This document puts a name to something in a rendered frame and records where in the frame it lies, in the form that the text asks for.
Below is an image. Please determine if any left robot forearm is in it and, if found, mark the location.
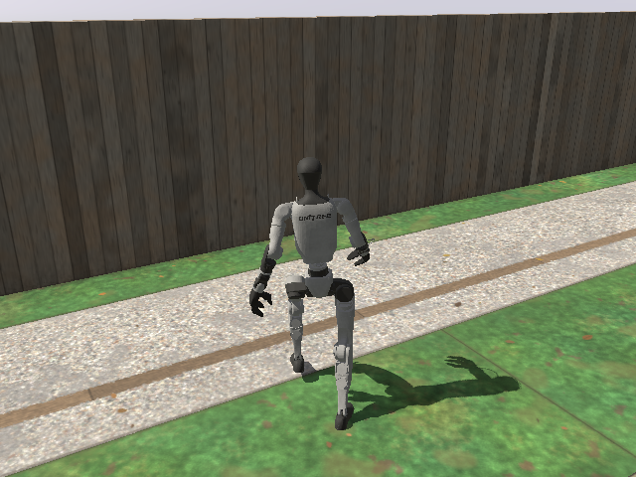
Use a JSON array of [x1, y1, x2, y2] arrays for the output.
[[252, 244, 276, 293]]

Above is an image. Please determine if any left robot upper arm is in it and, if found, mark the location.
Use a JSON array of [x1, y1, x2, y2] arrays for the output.
[[267, 202, 292, 260]]

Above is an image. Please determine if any robot left thigh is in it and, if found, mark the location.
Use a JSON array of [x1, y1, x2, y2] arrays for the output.
[[285, 275, 306, 316]]

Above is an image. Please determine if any right robot upper arm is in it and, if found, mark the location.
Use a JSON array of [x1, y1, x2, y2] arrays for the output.
[[333, 198, 366, 248]]

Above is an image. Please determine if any robot left hand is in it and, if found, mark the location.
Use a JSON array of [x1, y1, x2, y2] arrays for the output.
[[249, 289, 272, 317]]

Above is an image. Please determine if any right robot forearm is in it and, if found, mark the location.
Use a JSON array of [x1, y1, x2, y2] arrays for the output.
[[356, 232, 370, 256]]

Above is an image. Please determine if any robot right hand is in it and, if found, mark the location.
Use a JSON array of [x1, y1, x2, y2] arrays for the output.
[[347, 249, 370, 266]]

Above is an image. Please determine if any left robot shin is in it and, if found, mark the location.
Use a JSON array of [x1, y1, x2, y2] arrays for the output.
[[287, 300, 303, 361]]

